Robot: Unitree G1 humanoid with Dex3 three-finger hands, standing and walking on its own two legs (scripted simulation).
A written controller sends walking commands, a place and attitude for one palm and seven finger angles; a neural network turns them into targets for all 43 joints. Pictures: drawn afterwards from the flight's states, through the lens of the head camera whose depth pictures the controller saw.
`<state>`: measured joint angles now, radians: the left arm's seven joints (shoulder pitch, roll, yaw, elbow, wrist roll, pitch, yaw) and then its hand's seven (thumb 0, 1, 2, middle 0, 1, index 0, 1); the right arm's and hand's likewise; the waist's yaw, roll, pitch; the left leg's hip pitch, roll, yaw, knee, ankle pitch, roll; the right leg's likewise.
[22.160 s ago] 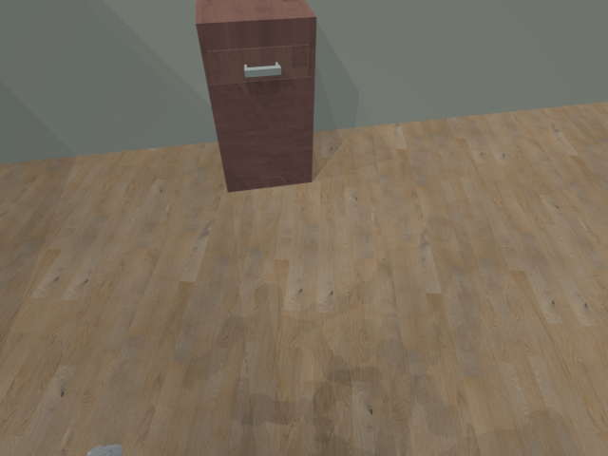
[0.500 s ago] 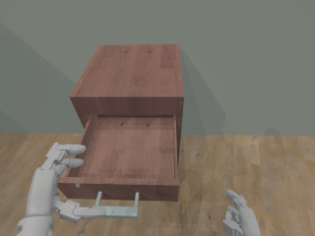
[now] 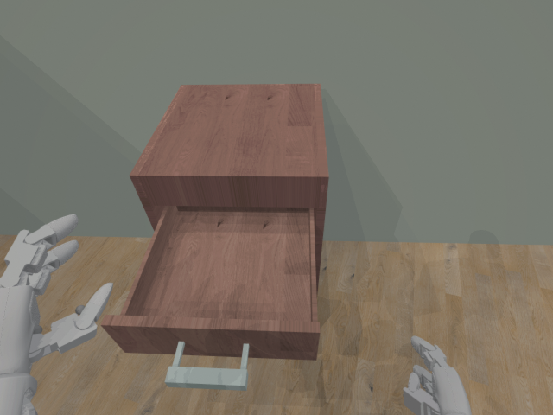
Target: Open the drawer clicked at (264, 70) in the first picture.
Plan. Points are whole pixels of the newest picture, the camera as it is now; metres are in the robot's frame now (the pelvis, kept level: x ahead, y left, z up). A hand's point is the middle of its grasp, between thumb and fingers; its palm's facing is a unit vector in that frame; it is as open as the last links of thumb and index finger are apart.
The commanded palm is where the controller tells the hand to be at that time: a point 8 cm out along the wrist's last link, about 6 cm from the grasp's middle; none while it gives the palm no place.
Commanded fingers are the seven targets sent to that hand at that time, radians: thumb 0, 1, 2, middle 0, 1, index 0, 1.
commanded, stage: draw the hand back to the body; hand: left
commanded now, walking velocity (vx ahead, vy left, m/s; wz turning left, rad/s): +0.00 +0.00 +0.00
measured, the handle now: (210, 363) +0.24 +0.16 -0.14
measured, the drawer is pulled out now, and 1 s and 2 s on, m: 0.30 0.30 0.30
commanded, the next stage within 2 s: step back with the hand held close in 0.30 s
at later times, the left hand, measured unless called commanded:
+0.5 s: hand (72, 305) +0.18 +0.24 +0.17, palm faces +0.40 -0.80 -0.44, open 7.5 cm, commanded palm +0.12 +0.27 +0.17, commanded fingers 0.00 0.90 0.90 -0.20 -0.30 -0.20 -0.30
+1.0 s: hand (52, 346) +0.14 +0.24 +0.15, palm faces +0.31 -0.81 -0.50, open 7.4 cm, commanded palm +0.08 +0.29 +0.17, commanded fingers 0.00 0.90 0.90 -0.20 -0.30 -0.20 -0.30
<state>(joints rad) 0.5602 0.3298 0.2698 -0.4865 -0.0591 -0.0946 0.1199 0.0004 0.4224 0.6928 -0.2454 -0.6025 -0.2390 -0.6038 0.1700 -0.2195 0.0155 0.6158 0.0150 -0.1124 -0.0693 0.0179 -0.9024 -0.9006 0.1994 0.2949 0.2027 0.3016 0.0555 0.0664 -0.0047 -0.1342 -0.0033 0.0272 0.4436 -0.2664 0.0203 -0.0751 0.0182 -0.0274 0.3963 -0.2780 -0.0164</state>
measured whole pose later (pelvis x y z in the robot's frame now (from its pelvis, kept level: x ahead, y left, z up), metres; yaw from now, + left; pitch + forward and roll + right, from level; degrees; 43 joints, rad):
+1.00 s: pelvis -0.06 +0.01 -0.01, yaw +0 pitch +2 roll -1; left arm 0.66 0.41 0.38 -0.64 -0.05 -0.19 0.14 0.01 0.89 0.90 -0.21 -0.30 -0.21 -0.30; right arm 0.14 -0.20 -0.01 0.54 0.02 -0.04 -0.07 0.02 -0.90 -0.90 0.20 0.29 0.20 0.30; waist 0.00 0.00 0.04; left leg -0.37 -0.01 0.04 0.54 -0.21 0.04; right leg -0.32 0.01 -0.03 0.52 -0.24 0.00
